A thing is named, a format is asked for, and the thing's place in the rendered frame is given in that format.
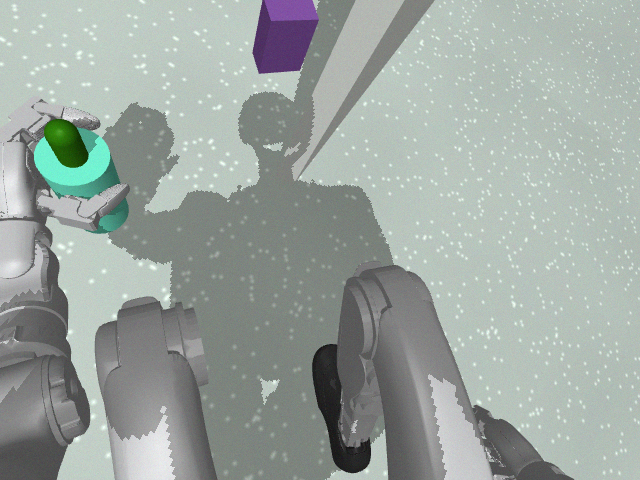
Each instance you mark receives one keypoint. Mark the right robot foot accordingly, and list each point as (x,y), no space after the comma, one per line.
(328,393)

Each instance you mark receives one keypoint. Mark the left robot hand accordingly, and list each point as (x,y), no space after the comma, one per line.
(24,193)

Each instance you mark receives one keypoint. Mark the left robot arm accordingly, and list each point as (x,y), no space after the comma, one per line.
(43,406)

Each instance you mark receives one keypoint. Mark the right robot arm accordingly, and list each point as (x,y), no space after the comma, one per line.
(542,470)

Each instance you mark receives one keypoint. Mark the right robot hand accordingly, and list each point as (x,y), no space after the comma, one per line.
(504,445)

